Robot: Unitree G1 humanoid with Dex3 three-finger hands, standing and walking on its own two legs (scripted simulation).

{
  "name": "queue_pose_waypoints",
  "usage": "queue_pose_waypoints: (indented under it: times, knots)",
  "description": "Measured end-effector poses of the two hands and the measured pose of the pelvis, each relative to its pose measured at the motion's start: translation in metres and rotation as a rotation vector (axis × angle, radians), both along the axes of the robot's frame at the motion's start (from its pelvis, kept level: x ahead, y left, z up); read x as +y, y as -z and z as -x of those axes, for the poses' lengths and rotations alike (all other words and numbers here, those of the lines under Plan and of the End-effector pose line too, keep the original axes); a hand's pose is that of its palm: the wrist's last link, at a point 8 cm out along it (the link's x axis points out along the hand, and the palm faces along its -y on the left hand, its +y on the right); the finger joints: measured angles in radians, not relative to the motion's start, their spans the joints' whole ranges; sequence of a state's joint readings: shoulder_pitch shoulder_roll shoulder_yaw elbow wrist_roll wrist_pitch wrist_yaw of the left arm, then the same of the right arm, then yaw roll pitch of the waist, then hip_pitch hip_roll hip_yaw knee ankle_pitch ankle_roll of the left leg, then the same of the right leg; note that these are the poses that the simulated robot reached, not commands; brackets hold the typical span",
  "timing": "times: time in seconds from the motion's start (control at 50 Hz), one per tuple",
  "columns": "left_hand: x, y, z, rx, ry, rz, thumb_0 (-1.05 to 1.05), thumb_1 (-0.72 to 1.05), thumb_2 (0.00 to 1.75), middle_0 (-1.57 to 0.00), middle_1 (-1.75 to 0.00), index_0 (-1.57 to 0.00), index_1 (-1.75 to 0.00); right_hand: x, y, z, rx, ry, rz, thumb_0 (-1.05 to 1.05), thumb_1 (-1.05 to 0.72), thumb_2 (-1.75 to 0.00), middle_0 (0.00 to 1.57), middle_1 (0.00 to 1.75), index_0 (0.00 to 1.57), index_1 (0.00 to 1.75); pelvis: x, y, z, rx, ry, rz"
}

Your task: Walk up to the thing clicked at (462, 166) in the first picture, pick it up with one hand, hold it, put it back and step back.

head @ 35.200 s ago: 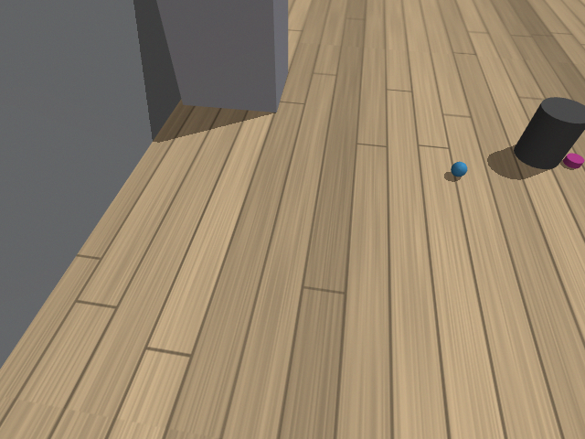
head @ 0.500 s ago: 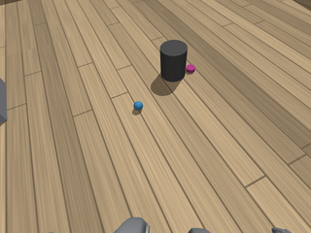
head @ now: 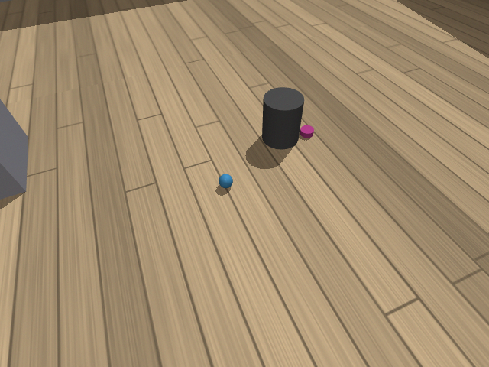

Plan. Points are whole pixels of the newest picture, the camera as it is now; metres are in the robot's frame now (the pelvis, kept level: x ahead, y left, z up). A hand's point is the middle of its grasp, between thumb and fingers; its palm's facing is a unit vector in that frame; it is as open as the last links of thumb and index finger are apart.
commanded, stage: step back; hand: left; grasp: from above
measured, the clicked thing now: (225, 181) +1.11 +0.17 -0.73
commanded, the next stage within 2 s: stand in 0.48 s
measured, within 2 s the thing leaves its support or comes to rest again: neither
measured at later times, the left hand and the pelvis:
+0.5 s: hand (106, 361) +0.16 +0.27 -0.14, palm faces -0.01 -0.93 -0.38, open 7.4 cm; pelvis +0.04 +0.01 +0.00, yaw -1 degrees
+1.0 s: hand out of the picture +0.11 +0.26 -0.14, palm faces -0.02 -0.94 -0.33, open 7.4 cm; pelvis +0.02 +0.01 +0.02, yaw -1 degrees
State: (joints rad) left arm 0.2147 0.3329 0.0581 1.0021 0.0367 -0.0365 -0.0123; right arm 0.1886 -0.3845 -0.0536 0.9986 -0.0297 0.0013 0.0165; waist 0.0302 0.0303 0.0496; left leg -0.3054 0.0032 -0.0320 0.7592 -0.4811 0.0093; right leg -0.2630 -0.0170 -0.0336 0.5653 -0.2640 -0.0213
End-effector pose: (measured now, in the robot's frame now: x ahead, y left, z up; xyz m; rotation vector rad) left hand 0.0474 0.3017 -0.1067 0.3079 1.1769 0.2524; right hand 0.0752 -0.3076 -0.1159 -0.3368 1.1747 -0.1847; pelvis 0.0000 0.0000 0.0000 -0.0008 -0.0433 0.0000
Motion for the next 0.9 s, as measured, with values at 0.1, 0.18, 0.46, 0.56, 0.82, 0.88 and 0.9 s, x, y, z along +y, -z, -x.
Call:
queue_pose_waypoints:
  times: [0.1, 0.18, 0.46, 0.56, 0.82, 0.88, 0.9]
  knots:
    - [0.014, 0.007, -0.012, 0.014, 0.002, 0.011, 0.01, 0.90, 0.89, -0.21, -0.30, -0.20, -0.30, 0.007, -0.002, -0.003, 0.009, 0.002, 0.029, 0.00, -0.90, -0.90, 0.21, 0.30, 0.20, 0.29, 0.013, 0.003, -0.007, 0.007, -0.003, -0.015]
    - [0.021, 0.009, -0.028, 0.033, 0.016, 0.011, 0.01, 0.90, 0.89, -0.21, -0.30, -0.20, -0.30, 0.016, -0.004, -0.006, 0.016, 0.025, 0.018, 0.00, -0.90, -0.90, 0.21, 0.30, 0.20, 0.29, 0.015, 0.001, -0.018, 0.011, 0.014, -0.009]
    - [0.016, -0.004, -0.095, -0.048, 0.069, -0.014, 0.01, 0.90, 0.89, -0.20, -0.30, -0.20, -0.30, 0.027, 0.000, -0.050, -0.024, 0.051, -0.025, 0.00, -0.90, -0.90, 0.21, 0.30, 0.20, 0.29, 0.014, -0.002, -0.039, 0.012, 0.023, 0.001]
    - [0.010, -0.007, -0.106, -0.056, 0.069, -0.001, 0.01, 0.90, 0.89, -0.20, -0.30, -0.20, -0.30, 0.027, -0.005, -0.056, -0.031, 0.045, -0.027, 0.00, -0.90, -0.90, 0.21, 0.30, 0.20, 0.29, 0.014, -0.007, -0.041, 0.006, 0.018, -0.002]
    - [-0.004, -0.006, -0.085, -0.002, 0.068, 0.037, 0.01, 0.90, 0.89, -0.21, -0.30, -0.20, -0.30, 0.019, -0.017, -0.043, -0.008, 0.044, -0.015, 0.00, -0.90, -0.90, 0.21, 0.30, 0.20, 0.29, 0.008, -0.017, -0.031, -0.003, 0.013, -0.001]
    - [-0.004, -0.005, -0.075, 0.013, 0.063, 0.037, 0.01, 0.90, 0.89, -0.21, -0.30, -0.20, -0.30, 0.017, -0.017, -0.037, 0.001, 0.046, -0.015, 0.00, -0.90, -0.90, 0.21, 0.30, 0.20, 0.29, 0.007, -0.017, -0.027, -0.005, 0.013, 0.001]
    - [-0.004, -0.005, -0.072, 0.018, 0.061, 0.037, 0.01, 0.90, 0.89, -0.21, -0.30, -0.20, -0.30, 0.017, -0.017, -0.034, 0.004, 0.047, -0.015, 0.00, -0.90, -0.90, 0.21, 0.30, 0.20, 0.29, 0.007, -0.017, -0.026, -0.005, 0.013, 0.001]
